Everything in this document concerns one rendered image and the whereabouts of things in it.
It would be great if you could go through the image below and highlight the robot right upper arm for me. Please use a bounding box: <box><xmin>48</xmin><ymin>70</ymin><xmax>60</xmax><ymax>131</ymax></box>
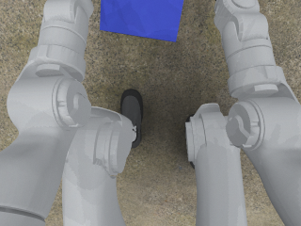
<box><xmin>225</xmin><ymin>97</ymin><xmax>301</xmax><ymax>226</ymax></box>

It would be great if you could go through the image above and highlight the left robot foot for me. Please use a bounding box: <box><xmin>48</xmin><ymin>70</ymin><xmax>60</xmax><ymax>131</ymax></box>
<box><xmin>120</xmin><ymin>89</ymin><xmax>144</xmax><ymax>149</ymax></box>

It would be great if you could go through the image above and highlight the robot left forearm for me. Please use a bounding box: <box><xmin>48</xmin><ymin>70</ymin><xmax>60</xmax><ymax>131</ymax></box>
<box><xmin>7</xmin><ymin>0</ymin><xmax>94</xmax><ymax>110</ymax></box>

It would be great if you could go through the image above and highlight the robot right thigh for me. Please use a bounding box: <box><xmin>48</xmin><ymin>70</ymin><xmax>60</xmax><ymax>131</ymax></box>
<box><xmin>185</xmin><ymin>111</ymin><xmax>248</xmax><ymax>226</ymax></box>

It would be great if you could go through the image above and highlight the robot right forearm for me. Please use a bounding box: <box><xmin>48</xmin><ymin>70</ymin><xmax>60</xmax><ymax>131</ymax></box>
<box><xmin>214</xmin><ymin>0</ymin><xmax>299</xmax><ymax>103</ymax></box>

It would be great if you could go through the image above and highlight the carton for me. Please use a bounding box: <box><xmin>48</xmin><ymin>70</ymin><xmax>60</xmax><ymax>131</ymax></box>
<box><xmin>100</xmin><ymin>0</ymin><xmax>184</xmax><ymax>42</ymax></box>

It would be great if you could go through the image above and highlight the robot left upper arm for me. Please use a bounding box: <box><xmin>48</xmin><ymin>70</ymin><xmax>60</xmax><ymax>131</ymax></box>
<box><xmin>0</xmin><ymin>75</ymin><xmax>91</xmax><ymax>226</ymax></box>

